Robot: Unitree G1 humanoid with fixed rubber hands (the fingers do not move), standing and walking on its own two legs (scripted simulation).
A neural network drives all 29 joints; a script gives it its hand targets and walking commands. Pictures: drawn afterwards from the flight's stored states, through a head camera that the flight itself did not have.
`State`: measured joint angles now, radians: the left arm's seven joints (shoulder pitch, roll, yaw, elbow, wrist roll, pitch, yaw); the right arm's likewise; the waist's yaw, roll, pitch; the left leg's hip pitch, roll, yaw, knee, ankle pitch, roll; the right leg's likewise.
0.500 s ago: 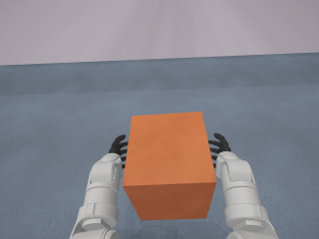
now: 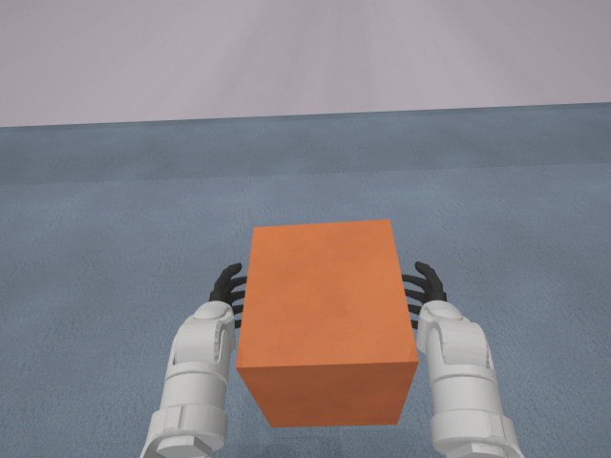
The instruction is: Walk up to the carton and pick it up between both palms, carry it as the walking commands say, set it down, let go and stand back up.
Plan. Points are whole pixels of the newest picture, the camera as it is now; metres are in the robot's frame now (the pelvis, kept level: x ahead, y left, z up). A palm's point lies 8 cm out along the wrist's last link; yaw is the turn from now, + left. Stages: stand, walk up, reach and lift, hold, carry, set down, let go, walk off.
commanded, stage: hold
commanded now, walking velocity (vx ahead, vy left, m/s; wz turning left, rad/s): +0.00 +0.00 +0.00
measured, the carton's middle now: (327, 328) +0.33 +0.01 -0.01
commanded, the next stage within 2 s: carry in 1.38 s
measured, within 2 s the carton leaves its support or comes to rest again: neither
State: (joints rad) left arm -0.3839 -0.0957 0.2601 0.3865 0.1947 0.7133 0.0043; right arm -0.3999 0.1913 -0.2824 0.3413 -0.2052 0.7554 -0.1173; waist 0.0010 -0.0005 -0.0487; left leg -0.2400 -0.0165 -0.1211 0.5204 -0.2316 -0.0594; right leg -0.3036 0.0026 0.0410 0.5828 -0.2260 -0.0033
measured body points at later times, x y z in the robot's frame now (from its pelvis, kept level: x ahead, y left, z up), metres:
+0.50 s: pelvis +0.00 +0.00 +0.00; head -0.04 -0.01 +0.45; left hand +0.31 +0.16 +0.05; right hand +0.32 -0.14 +0.05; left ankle +0.04 +0.16 -0.73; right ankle +0.06 -0.11 -0.73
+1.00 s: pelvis +0.00 +0.00 +0.00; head -0.04 -0.01 +0.45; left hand +0.31 +0.16 +0.05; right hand +0.32 -0.14 +0.05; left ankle +0.04 +0.16 -0.73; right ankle +0.06 -0.11 -0.73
